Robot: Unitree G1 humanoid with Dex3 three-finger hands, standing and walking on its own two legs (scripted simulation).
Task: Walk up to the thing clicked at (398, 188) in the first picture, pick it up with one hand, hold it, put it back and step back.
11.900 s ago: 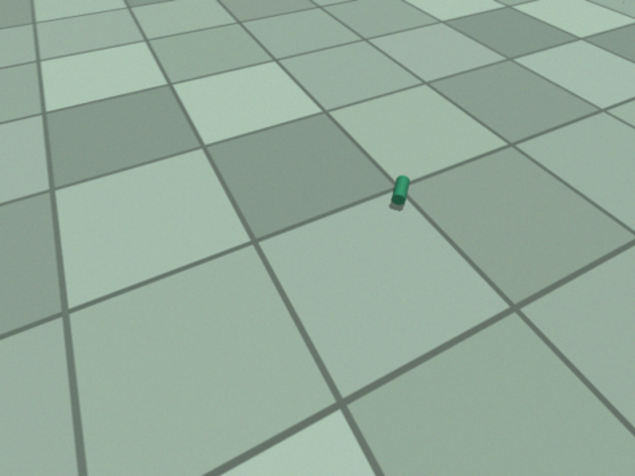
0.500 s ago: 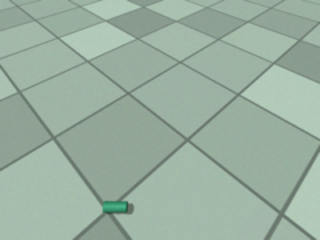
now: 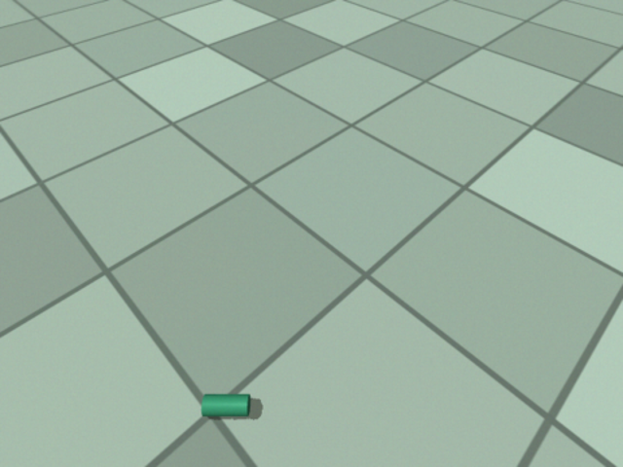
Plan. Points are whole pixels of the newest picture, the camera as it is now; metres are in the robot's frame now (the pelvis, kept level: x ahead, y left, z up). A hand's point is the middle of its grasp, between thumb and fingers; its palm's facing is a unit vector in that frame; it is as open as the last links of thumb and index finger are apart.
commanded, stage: rise first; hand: left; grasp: from above
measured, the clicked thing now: (226, 405) +0.40 +0.28 -0.75
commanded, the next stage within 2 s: none
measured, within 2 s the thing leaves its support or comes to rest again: neither
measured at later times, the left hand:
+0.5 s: hand out of the picture +0.13 +0.26 -0.19, palm faces -0.07 -0.91 -0.40, open 12.2 cm
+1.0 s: hand out of the picture +0.12 +0.28 -0.25, palm faces -0.20 -0.84 -0.50, open 14.1 cm
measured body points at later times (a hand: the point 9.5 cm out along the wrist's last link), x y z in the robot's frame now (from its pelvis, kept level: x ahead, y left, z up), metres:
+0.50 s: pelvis -0.02 +0.01 -0.05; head +0.05 +0.01 +0.40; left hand +0.14 +0.31 -0.16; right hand +0.10 -0.25 -0.16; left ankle +0.00 +0.13 -0.75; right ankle +0.00 -0.13 -0.75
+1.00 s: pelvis -0.01 +0.02 -0.12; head +0.09 +0.04 +0.32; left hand +0.13 +0.32 -0.22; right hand +0.17 -0.22 -0.20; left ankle +0.00 +0.14 -0.75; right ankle +0.00 -0.13 -0.75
